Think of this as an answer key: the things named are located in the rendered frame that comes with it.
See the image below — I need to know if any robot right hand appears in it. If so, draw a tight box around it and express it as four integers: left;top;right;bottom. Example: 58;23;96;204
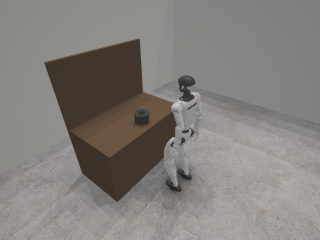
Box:
190;128;200;142

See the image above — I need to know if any right robot upper arm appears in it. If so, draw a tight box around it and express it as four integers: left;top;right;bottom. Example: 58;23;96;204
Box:
191;92;203;117

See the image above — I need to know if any left robot shin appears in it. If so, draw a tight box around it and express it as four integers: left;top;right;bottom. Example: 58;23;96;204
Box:
164;160;178;187

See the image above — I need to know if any robot left forearm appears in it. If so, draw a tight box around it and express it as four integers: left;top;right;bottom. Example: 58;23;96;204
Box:
172;126;183;151

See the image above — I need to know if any left robot upper arm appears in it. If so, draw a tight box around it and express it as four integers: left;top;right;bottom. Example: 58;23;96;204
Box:
171;101;185;132

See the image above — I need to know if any robot left hand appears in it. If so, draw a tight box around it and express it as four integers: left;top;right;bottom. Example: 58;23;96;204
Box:
169;149;179;163

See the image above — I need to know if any lid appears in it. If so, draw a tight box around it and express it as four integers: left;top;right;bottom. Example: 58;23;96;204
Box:
134;109;150;118

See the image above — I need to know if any left robot thigh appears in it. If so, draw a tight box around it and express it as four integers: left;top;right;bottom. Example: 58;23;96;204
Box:
164;137;183;166

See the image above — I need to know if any pot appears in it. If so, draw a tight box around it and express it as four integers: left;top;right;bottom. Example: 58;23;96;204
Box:
134;116;149;126

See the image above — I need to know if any table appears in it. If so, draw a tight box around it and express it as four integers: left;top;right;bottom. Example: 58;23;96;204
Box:
44;39;177;202

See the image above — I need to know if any robot right forearm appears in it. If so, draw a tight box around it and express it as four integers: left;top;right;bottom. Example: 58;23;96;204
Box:
193;114;203;131

